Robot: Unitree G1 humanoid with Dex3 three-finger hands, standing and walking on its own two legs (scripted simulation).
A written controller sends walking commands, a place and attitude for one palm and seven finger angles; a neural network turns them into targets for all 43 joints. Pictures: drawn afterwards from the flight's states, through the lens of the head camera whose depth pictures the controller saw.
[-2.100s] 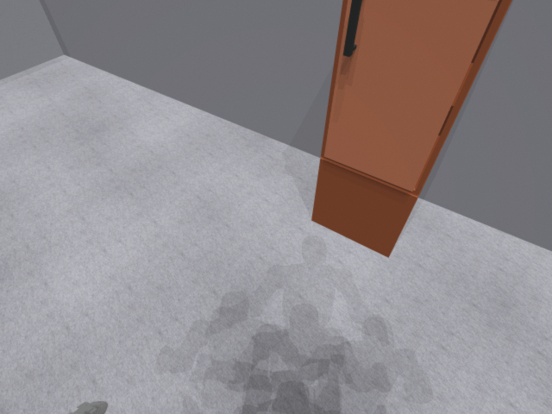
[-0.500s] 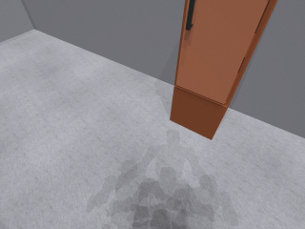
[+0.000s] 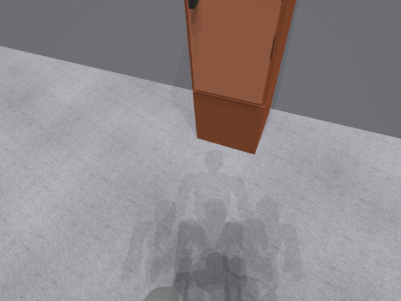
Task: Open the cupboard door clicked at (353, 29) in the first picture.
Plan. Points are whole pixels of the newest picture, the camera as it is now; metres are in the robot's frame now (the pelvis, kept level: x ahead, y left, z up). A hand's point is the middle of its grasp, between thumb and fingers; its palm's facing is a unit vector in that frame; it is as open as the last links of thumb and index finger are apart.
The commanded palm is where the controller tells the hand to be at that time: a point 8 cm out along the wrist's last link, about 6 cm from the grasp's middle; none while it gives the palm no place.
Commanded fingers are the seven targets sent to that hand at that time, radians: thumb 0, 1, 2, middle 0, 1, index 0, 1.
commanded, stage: turn to face it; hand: left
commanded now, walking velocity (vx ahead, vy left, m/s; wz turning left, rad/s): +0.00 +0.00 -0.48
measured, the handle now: out of the picture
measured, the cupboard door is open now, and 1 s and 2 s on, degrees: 0 0 0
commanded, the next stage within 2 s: take the last steps up to it in 0.46 s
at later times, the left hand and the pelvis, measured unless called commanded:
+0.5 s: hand out of the picture +0.09 +0.25 -0.16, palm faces -0.14 -0.97 -0.22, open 7.4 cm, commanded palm none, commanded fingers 0.00 0.90 0.90 -0.20 -0.30 -0.20 -0.30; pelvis -0.01 +0.05 +0.02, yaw -12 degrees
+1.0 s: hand out of the picture +0.08 +0.22 -0.15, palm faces -0.18 -0.96 -0.22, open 7.2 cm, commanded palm none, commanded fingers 0.00 0.90 0.90 -0.20 -0.30 -0.20 -0.30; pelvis +0.04 +0.05 +0.02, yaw -14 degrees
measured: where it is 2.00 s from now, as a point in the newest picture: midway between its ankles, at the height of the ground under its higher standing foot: (198, 246)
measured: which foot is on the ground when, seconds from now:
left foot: up 0.00-0.40, down 0.42-0.82, up 0.84-1.00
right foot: down 0.00-0.44, up 0.46-0.80, down 0.82-1.00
